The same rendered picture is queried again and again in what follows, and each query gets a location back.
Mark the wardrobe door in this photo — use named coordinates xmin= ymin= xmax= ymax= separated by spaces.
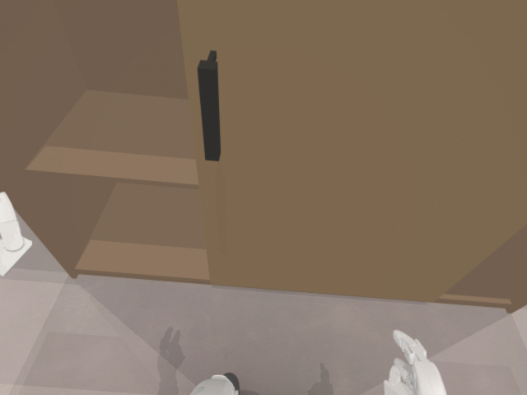
xmin=445 ymin=224 xmax=527 ymax=299
xmin=177 ymin=0 xmax=527 ymax=302

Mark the robot left hand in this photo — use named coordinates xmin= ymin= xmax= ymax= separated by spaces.
xmin=0 ymin=192 xmax=32 ymax=277

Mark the left robot thigh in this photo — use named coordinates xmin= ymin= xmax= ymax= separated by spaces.
xmin=190 ymin=379 xmax=238 ymax=395

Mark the robot right hand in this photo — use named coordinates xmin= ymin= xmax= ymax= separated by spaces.
xmin=384 ymin=330 xmax=447 ymax=395

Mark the left robot shin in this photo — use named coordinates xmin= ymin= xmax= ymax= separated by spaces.
xmin=212 ymin=375 xmax=233 ymax=387

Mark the handle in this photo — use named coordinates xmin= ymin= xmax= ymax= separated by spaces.
xmin=198 ymin=50 xmax=221 ymax=161

